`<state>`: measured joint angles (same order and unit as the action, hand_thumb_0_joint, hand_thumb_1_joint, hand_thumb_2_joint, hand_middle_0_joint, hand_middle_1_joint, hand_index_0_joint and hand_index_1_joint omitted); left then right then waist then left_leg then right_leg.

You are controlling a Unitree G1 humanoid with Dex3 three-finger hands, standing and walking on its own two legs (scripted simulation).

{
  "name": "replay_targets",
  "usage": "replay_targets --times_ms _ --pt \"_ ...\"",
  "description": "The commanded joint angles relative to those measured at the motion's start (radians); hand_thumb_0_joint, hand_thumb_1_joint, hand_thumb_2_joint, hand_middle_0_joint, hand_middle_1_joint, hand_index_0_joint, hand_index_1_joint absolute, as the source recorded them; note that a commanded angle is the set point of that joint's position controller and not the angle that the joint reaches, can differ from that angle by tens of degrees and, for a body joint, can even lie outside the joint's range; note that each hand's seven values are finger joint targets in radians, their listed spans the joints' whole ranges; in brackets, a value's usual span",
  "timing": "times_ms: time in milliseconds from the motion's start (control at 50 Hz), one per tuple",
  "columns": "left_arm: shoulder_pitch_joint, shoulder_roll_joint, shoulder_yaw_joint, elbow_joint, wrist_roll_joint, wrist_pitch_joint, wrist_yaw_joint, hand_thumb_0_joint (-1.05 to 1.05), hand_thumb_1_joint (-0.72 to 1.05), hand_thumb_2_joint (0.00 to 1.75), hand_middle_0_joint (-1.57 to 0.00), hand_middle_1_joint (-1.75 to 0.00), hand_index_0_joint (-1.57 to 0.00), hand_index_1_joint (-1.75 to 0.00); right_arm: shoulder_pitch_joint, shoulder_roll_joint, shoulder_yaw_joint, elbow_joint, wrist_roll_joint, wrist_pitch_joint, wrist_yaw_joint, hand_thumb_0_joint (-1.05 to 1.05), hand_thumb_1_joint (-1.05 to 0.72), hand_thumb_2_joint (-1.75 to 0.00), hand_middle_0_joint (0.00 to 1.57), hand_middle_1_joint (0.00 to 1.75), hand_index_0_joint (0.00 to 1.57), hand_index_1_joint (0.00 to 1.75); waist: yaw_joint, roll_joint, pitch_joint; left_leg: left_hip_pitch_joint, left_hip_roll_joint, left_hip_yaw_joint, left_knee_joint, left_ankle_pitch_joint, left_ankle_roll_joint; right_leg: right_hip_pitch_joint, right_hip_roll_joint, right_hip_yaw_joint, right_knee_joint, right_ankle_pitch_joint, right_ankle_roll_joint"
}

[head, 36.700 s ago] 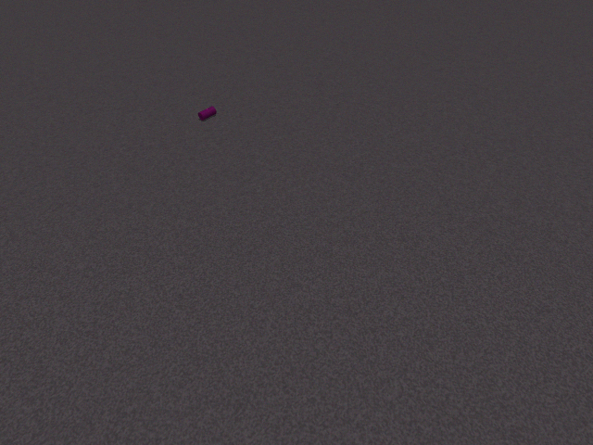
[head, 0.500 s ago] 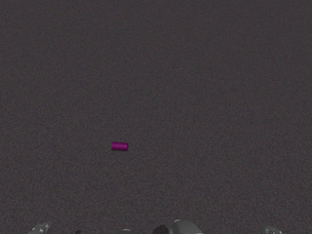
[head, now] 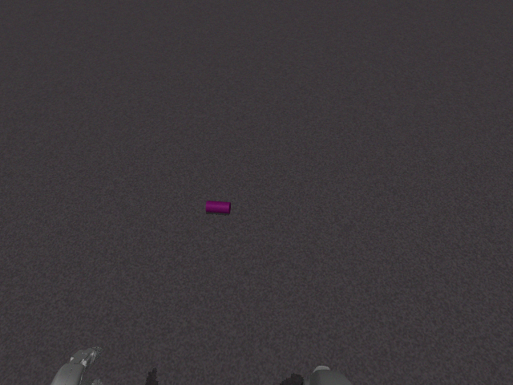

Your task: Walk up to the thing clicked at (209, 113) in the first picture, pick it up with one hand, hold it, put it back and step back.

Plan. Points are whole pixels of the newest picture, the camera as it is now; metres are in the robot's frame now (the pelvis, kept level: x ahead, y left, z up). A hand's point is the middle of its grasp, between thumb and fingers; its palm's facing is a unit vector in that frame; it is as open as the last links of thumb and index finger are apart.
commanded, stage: step back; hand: left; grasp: from above
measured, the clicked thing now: (218, 207) +0.89 +0.21 -0.72
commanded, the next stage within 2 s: stand in 1.52 s
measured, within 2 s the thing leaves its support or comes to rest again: neither
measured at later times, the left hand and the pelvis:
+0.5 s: hand out of the picture -0.10 +0.24 -0.13, palm faces -0.06 -0.91 -0.41, open 7.4 cm; pelvis -0.17 -0.02 +0.01, yaw -4 degrees
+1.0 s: hand out of the picture -0.15 +0.25 -0.13, palm faces +0.03 -0.93 -0.36, open 7.4 cm; pelvis -0.21 -0.02 +0.02, yaw +0 degrees
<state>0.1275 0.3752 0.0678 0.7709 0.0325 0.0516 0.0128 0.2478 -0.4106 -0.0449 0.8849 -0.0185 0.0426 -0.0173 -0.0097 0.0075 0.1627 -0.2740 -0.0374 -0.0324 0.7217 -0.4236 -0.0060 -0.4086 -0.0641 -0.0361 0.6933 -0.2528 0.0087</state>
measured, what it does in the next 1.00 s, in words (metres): walks backwards: left foot, then right foot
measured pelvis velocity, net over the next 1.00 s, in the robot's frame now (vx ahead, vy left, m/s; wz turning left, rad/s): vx -0.21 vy -0.02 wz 0.01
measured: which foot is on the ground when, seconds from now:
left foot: up 0.00-0.00, down 0.02-0.38, up 0.40-0.62, down 0.64-1.00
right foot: down 0.00-0.02, up 0.04-0.34, down 0.36-1.00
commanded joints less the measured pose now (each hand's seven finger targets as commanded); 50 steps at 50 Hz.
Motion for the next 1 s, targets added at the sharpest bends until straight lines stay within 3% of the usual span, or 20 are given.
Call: replay_targets --times_ms 0,20,40,100,220,320,340,360,380,420,440,540,600,620,660,680,820,860,880,980 --pt "0.03 0.171 0.041 -0.082 -0.017 0.002 0.009 0.0 0.9 0.9 -0.2 -0.3 -0.2 -0.3 0.045 -0.267 -0.092 -0.065 -0.031 -0.041 -0.011 0.0 -0.9 -0.9 0.2 0.3 0.2 0.3 0.025 0.099 -0.23 0.147 0.275 -0.353 -0.359 0.333 0.121 -0.048 -0.002 0.106 0.14 -0.031 -0.052" --pt "-0.058 0.215 0.062 -0.099 -0.023 0.001 0.023 0.0 0.9 0.9 -0.2 -0.3 -0.2 -0.3 -0.007 -0.381 -0.106 -0.094 -0.021 -0.035 0.0 0.0 -0.9 -0.9 0.2 0.3 0.2 0.3 -0.029 0.237 -0.204 -0.016 0.426 -0.513 -0.387 0.467 0.283 -0.051 0.116 0.084 0.333 -0.412 -0.022" --pt "-0.085 0.225 0.071 -0.086 -0.01 0.003 0.029 0.0 0.9 0.9 -0.2 -0.3 -0.2 -0.3 -0.035 -0.35 -0.105 -0.095 -0.024 -0.044 -0.004 0.0 -0.9 -0.9 0.2 0.3 0.2 0.3 -0.028 0.173 -0.177 -0.073 0.448 -0.536 -0.384 0.502 0.321 -0.031 0.121 0.205 0.486 -0.408 -0.025" --pt "0.028 0.209 0.065 -0.018 -0.032 0.005 0.023 0.0 0.9 0.9 -0.2 -0.3 -0.2 -0.3 -0.133 -0.237 -0.063 -0.104 -0.023 -0.045 -0.021 0.0 -0.9 -0.9 0.2 0.3 0.2 0.3 0.056 0.075 -0.157 -0.044 0.306 -0.228 -0.289 0.609 0.237 -0.052 0.152 0.222 0.618 -0.277 -0.034" --pt "0.033 0.192 0.055 -0.014 -0.013 -0.012 0.007 0.0 0.9 0.9 -0.2 -0.3 -0.2 -0.3 -0.076 -0.233 -0.072 -0.111 -0.025 -0.028 -0.017 0.0 -0.9 -0.9 0.2 0.3 0.2 0.3 -0.007 0.156 -0.198 0.137 0.304 -0.22 -0.235 0.57 0.264 -0.024 0.101 0.118 0.251 -0.289 0.015" --pt "0.173 0.202 0.058 0.086 0.002 -0.046 0.007 0.0 0.9 0.9 -0.2 -0.3 -0.2 -0.3 -0.12 -0.218 -0.059 -0.111 -0.002 0.0 -0.003 0.0 -0.9 -0.9 0.2 0.3 0.2 0.3 0.044 0.123 -0.282 -0.018 0.208 -0.114 -0.082 0.337 0.137 0.296 0.074 0.066 -0.309 -0.022 -0.038" --pt "0.162 0.277 0.081 0.08 0.017 -0.053 0.006 0.0 0.9 0.9 -0.2 -0.3 -0.2 -0.3 -0.106 -0.152 -0.042 -0.123 0.0 0.0 0.001 0.0 -0.9 -0.9 0.2 0.3 0.2 0.3 0.033 -0.091 -0.216 -0.274 0.071 -0.073 0.064 0.059 0.061 0.344 -0.077 0.351 -0.332 -0.107 -0.085" --pt "0.095 0.399 0.106 0.043 0.016 -0.047 0.006 0.0 0.9 0.9 -0.2 -0.3 -0.2 -0.3 -0.175 -0.151 -0.052 -0.146 0.003 0.001 -0.016 0.0 -0.9 -0.9 0.2 0.3 0.2 0.3 0.089 -0.281 -0.168 -0.254 -0.027 -0.083 0.251 -0.189 0.013 0.06 -0.339 0.606 -0.418 -0.145 -0.268" --pt "0.018 0.401 0.104 0.015 0.016 -0.054 0.012 0.0 0.9 0.9 -0.2 -0.3 -0.2 -0.3 -0.177 -0.197 -0.071 -0.133 0.007 0.004 -0.018 0.0 -0.9 -0.9 0.2 0.3 0.2 0.3 0.065 -0.237 -0.097 -0.204 0.013 -0.189 0.402 -0.176 -0.001 -0.076 -0.393 0.654 -0.441 -0.144 -0.317" --pt "-0.065 0.289 0.067 0.006 0.011 -0.064 0.02 0.0 0.9 0.9 -0.2 -0.3 -0.2 -0.3 -0.118 -0.193 -0.063 -0.082 0.013 -0.007 -0.012 0.0 -0.9 -0.9 0.2 0.3 0.2 0.3 -0.006 -0.065 -0.084 -0.241 -0.048 -0.167 0.468 -0.057 0.001 0.022 -0.217 0.345 -0.285 0.111 -0.229" --pt "-0.053 0.266 0.068 0.016 0.016 -0.066 0.02 0.0 0.9 0.9 -0.2 -0.3 -0.2 -0.3 -0.103 -0.181 -0.059 -0.073 0.01 -0.011 -0.01 0.0 -0.9 -0.9 0.2 0.3 0.2 0.3 -0.003 -0.098 -0.097 -0.222 -0.046 -0.13 0.449 -0.036 -0.002 0.036 -0.182 0.287 -0.273 0.07 -0.206" --pt "0.078 0.283 0.08 0.047 0.023 -0.074 0.009 0.0 0.9 0.9 -0.2 -0.3 -0.2 -0.3 -0.146 -0.161 -0.05 -0.068 -0.014 -0.039 0.012 0.0 -0.9 -0.9 0.2 0.3 0.2 0.3 0.088 -0.199 -0.13 -0.221 0.016 -0.025 0.064 -0.098 -0.014 0.244 -0.174 0.309 -0.29 -0.216 -0.201" --pt "0.021 0.269 0.063 0.044 0.007 -0.058 -0.005 0.0 0.9 0.9 -0.2 -0.3 -0.2 -0.3 -0.05 -0.137 -0.057 -0.001 -0.011 -0.061 0.017 0.0 -0.9 -0.9 0.2 0.3 0.2 0.3 0.028 -0.169 -0.148 0.083 -0.005 0.055 -0.324 0.036 0.006 0.11 -0.154 0.245 -0.231 -0.2 -0.161" --pt "0.04 0.223 0.042 0.052 0.007 -0.056 -0.007 0.0 0.9 0.9 -0.2 -0.3 -0.2 -0.3 -0.03 -0.152 -0.069 0.022 -0.019 -0.068 0.013 0.0 -0.9 -0.9 0.2 0.3 0.2 0.3 0.02 -0.107 -0.164 0.203 0.011 -0.008 -0.349 0.094 0.024 0.028 -0.114 0.197 -0.152 -0.166 -0.123" --pt "0.003 0.186 0.029 0.069 -0.021 -0.056 -0.008 0.0 0.9 0.9 -0.2 -0.3 -0.2 -0.3 -0.065 -0.278 -0.08 0.007 -0.024 -0.077 0.013 0.0 -0.9 -0.9 0.2 0.3 0.2 0.3 0.003 0.154 -0.148 0.059 0.342 -0.52 -0.513 -0.415 0.198 -0.089 0.038 0.029 0.076 -0.31 -0.026" --pt "-0.018 0.25 0.049 0.081 -0.009 -0.058 -0.007 0.0 0.9 0.9 -0.2 -0.3 -0.2 -0.3 -0.1 -0.295 -0.087 -0.005 -0.023 -0.08 0.017 0.0 -0.9 -0.9 0.2 0.3 0.2 0.3 -0.001 0.106 -0.081 -0.095 0.365 -0.528 -0.534 -0.443 0.235 0.002 0.015 0.097 0.17 -0.331 -0.029" --pt "0.104 0.193 0.047 0.182 -0.001 -0.091 -0.011 0.0 0.9 0.9 -0.2 -0.3 -0.2 -0.3 -0.142 -0.166 -0.044 0.012 -0.01 -0.06 0.025 0.0 -0.9 -0.9 0.2 0.3 0.2 0.3 0.061 0.092 -0.125 -0.184 0.162 -0.155 -0.318 -0.134 0.075 0.371 0.067 0.028 -0.285 -0.066 -0.043" --pt "0.105 0.291 0.063 0.183 0.009 -0.097 -0.006 0.0 0.9 0.9 -0.2 -0.3 -0.2 -0.3 -0.142 -0.123 -0.037 0.016 -0.005 -0.055 0.021 0.0 -0.9 -0.9 0.2 0.3 0.2 0.3 0.066 -0.104 -0.092 -0.236 0.022 -0.071 -0.079 -0.148 0.02 0.238 -0.182 0.441 -0.466 -0.52 -0.145" --pt "0.025 0.317 0.066 0.162 0.011 -0.1 -0.006 0.0 0.9 0.9 -0.2 -0.3 -0.2 -0.3 -0.106 -0.149 -0.049 0.039 -0.009 -0.052 0.018 0.0 -0.9 -0.9 0.2 0.3 0.2 0.3 0.041 -0.123 -0.04 -0.169 0.018 -0.064 0.061 -0.113 0.01 0.097 -0.281 0.52 -0.522 -0.646 -0.2" --pt "-0.049 0.262 0.054 0.153 0.01 -0.105 -0.006 0.0 0.9 0.9 -0.2 -0.3 -0.2 -0.3 -0.029 -0.132 -0.049 0.079 -0.005 -0.07 0.029 0.0 -0.9 -0.9 0.2 0.3 0.2 0.3 0.014 -0.156 -0.096 -0.04 0.058 -0.027 -0.065 -0.002 0.015 0.1 -0.195 0.289 -0.433 -0.325 -0.165"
